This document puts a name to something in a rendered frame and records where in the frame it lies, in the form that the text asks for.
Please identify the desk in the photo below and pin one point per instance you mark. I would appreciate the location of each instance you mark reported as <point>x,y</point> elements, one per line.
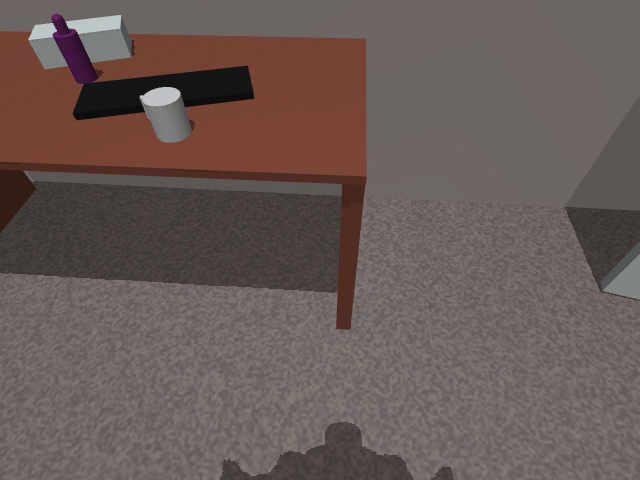
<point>306,123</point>

